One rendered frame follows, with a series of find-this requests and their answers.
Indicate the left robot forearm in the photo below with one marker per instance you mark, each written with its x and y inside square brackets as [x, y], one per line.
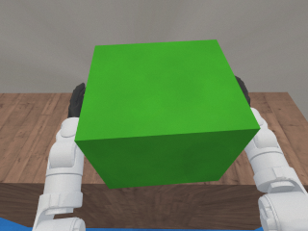
[62, 188]

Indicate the robot left upper arm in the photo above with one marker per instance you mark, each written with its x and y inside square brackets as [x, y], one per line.
[62, 224]

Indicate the robot right hand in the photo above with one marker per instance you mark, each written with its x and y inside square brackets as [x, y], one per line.
[244, 89]

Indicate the pedestal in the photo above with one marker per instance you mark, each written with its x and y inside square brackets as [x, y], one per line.
[30, 121]

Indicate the carton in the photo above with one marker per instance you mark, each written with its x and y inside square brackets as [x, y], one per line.
[163, 113]

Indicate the right robot forearm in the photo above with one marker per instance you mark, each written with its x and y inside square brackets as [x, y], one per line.
[272, 173]

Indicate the robot right upper arm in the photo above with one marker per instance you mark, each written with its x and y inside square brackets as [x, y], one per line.
[287, 211]

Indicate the robot left hand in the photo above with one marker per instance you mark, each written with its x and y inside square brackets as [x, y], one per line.
[76, 101]

